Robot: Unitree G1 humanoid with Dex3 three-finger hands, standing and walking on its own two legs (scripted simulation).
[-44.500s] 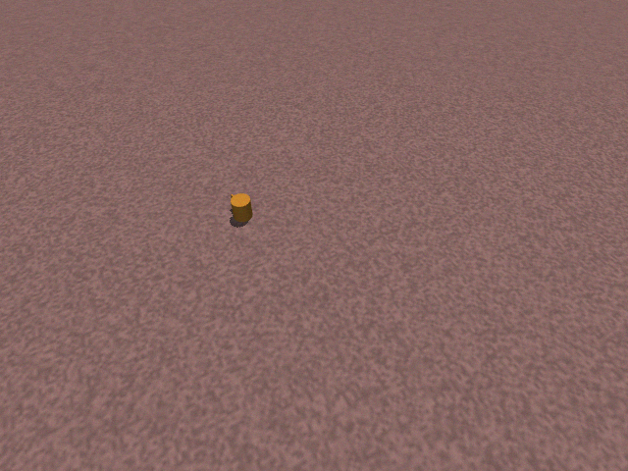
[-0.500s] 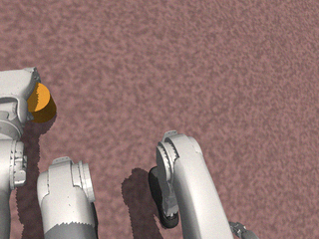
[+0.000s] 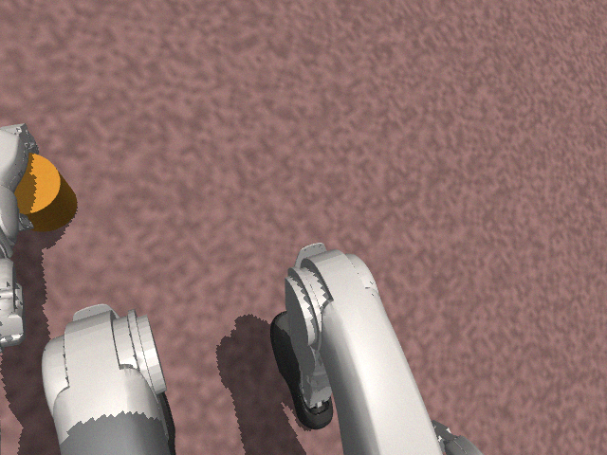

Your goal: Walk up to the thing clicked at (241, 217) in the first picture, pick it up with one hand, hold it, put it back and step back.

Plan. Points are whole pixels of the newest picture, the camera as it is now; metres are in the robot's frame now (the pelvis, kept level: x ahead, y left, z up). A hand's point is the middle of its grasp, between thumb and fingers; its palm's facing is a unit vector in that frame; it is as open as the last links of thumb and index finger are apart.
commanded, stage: open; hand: left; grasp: from above
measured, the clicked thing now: (26, 185) +0.50 +0.25 -0.26
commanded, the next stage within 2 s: withdraw in 1.14 s
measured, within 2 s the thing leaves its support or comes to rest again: neither
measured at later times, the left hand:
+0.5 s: hand (11, 193) +0.48 +0.25 -0.22, palm faces -0.44 -0.08 -0.89, open 12.5 cm
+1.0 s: hand (10, 192) +0.48 +0.25 -0.21, palm faces -0.46 -0.10 -0.89, open 13.2 cm
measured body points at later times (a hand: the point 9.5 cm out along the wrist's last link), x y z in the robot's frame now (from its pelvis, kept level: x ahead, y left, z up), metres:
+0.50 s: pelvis +0.00 +0.00 +0.00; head +0.27 +0.09 +0.35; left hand +0.50 +0.25 -0.17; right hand +0.00 -0.25 -0.07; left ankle +0.06 +0.13 -0.28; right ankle +0.11 -0.13 -0.27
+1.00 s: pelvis +0.00 +0.00 +0.00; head +0.27 +0.08 +0.35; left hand +0.50 +0.25 -0.16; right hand +0.01 -0.26 -0.07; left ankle +0.06 +0.13 -0.28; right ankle +0.11 -0.13 -0.28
